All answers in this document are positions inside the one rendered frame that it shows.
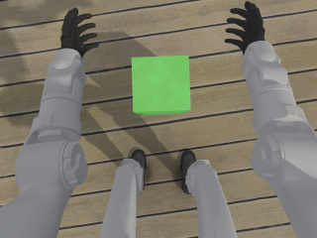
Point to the right robot upper arm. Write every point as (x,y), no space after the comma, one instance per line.
(288,162)

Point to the left robot upper arm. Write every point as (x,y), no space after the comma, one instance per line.
(47,174)

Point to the right robot forearm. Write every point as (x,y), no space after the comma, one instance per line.
(271,95)

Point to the carton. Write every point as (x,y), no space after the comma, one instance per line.
(161,85)

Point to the left robot hand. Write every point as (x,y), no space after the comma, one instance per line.
(70,32)

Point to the robot shin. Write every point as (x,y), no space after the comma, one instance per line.
(198,163)
(128,161)

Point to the robot right shin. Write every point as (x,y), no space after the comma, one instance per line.
(198,163)

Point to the robot left shin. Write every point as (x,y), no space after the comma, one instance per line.
(128,161)

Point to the left robot forearm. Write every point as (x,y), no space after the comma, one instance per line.
(61,103)

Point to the right robot hand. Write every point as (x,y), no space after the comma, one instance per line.
(254,26)

